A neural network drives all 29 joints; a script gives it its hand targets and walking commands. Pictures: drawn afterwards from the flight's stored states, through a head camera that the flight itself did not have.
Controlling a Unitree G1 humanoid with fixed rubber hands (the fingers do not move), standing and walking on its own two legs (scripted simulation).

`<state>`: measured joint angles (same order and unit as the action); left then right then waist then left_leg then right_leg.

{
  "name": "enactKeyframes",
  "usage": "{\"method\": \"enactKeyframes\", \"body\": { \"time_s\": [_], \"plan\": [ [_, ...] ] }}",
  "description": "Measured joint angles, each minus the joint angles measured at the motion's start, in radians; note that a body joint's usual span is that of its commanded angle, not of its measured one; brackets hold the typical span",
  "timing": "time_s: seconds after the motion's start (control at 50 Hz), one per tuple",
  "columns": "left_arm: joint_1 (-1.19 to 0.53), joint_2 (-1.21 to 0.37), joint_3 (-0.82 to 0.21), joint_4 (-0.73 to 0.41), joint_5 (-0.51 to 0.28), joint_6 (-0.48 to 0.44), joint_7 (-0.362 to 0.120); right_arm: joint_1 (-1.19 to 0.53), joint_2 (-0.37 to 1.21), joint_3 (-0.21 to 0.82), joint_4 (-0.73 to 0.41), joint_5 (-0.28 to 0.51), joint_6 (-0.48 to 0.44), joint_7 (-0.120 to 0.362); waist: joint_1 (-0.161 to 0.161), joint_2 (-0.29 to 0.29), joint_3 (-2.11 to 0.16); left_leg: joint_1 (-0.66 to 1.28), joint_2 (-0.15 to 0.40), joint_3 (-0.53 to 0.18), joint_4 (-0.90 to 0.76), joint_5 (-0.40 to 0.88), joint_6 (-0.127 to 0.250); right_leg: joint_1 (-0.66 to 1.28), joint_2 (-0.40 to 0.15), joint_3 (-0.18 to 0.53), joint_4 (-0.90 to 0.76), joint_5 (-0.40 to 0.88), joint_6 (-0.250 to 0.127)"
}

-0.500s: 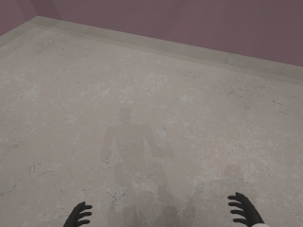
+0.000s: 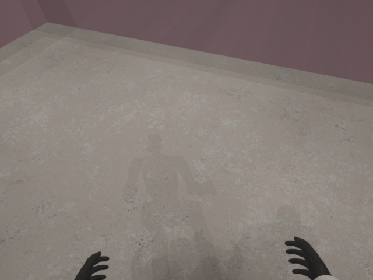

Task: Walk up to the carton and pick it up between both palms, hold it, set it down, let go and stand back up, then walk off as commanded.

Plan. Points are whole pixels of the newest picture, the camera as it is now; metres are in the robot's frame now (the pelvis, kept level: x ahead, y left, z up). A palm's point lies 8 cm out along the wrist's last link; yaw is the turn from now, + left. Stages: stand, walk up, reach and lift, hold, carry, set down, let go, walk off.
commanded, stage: stand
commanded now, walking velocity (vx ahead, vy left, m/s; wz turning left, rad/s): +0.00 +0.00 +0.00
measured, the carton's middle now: out of the picture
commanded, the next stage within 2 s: none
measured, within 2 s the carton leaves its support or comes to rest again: neither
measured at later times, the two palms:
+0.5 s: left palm out of the picture +0.12 +0.26 -0.09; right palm out of the picture +0.14 -0.25 -0.08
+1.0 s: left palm out of the picture +0.09 +0.27 -0.10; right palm out of the picture +0.10 -0.25 -0.09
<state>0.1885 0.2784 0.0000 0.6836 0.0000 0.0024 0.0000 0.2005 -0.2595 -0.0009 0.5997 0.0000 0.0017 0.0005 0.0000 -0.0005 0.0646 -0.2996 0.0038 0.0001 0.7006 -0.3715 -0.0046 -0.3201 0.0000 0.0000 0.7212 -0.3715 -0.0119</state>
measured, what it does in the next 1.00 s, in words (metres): stands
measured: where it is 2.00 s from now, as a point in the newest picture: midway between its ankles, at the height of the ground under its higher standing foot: outside the picture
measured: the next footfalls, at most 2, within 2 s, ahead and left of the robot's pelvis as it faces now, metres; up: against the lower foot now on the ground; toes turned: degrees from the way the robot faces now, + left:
none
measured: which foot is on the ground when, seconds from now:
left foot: down 0.00-1.00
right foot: down 0.00-1.00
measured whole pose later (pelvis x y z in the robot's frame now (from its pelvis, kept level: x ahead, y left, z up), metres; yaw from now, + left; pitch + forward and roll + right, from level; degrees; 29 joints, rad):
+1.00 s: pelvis -0.03 +0.00 +0.00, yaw +0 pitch -3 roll +0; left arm 0.19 0.30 0.00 0.81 0.00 0.00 0.00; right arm 0.20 -0.28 0.00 0.72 0.00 0.00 0.00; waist 0.00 0.00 0.05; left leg -0.30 0.00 0.00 0.68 -0.32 0.00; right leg -0.31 0.00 0.00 0.69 -0.32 -0.01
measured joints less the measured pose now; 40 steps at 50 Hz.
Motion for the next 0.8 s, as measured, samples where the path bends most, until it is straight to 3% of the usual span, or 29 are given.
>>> {"method": "enactKeyframes", "body": {
  "time_s": [0.8],
  "plan": [
    [0.0, 0.015, 0.0, 0.094, 0.0, 0.0, 0.0, 0.0, -0.021, 0.0, 0.079, 0.0, 0.0, 0.0, 0.0, 0.0, -0.019, 0.0, 0.0, 0.0, -0.001, 0.024, 0.0, 0.002, 0.0, 0.0, -0.006, 0.027, 0.0]
  ]
}}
